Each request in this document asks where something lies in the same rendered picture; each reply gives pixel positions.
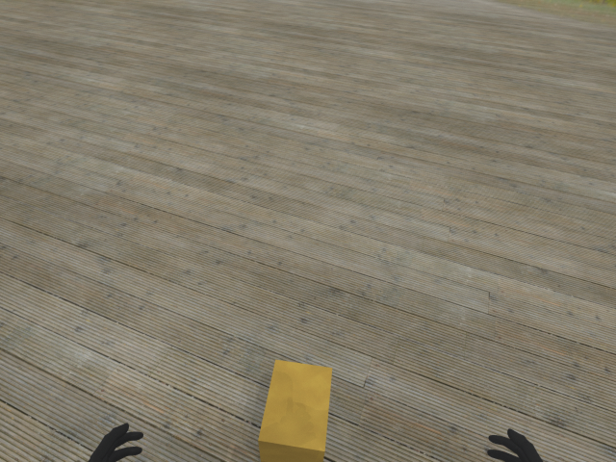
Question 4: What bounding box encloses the left robot hand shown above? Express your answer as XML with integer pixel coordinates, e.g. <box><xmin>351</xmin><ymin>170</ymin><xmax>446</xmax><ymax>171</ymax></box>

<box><xmin>88</xmin><ymin>423</ymin><xmax>143</xmax><ymax>462</ymax></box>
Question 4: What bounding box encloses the right robot hand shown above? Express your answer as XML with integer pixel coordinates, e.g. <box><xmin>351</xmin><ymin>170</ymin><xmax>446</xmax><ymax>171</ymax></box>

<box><xmin>487</xmin><ymin>428</ymin><xmax>543</xmax><ymax>462</ymax></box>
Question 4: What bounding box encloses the carton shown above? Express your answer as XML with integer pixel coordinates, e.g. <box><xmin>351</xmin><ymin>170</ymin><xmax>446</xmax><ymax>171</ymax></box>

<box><xmin>258</xmin><ymin>360</ymin><xmax>332</xmax><ymax>462</ymax></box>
